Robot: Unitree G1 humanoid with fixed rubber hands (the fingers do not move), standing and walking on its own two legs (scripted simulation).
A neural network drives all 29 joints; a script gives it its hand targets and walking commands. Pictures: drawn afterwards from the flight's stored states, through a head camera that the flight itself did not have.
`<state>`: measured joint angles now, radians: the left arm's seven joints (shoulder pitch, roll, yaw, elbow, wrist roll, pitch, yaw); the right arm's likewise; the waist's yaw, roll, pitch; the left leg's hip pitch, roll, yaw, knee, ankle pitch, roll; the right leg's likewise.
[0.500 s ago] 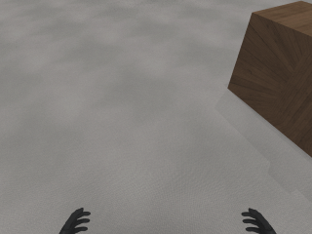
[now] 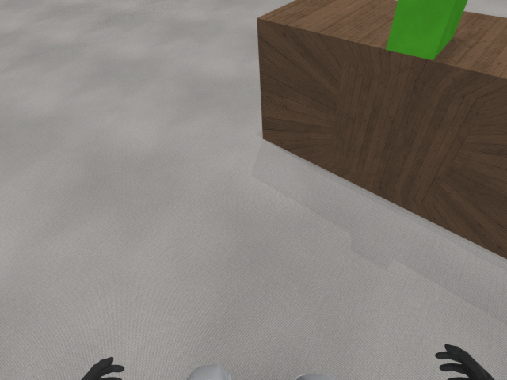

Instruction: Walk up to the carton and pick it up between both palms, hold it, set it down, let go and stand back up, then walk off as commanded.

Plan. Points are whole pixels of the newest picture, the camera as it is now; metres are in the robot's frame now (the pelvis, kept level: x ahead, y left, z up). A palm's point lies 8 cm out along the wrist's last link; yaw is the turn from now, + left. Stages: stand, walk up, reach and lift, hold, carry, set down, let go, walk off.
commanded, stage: walk up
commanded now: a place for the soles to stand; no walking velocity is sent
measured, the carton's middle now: (428, 16) +1.23 -0.61 +0.06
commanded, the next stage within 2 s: none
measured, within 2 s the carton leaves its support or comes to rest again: neither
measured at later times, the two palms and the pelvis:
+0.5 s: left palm (90, 292) +0.31 +0.36 -0.09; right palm (433, 371) +0.14 -0.23 -0.04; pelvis +0.14 +0.10 +0.01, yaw -16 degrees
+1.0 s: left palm (142, 216) +0.49 +0.30 -0.09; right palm (413, 328) +0.22 -0.24 -0.09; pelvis +0.27 +0.08 -0.01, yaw -29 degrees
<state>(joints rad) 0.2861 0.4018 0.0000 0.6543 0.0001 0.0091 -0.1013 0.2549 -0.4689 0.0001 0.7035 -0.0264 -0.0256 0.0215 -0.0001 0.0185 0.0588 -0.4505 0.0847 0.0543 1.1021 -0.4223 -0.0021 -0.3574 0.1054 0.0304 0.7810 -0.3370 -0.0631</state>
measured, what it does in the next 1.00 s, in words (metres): walks ahead, turning right: left foot, then right foot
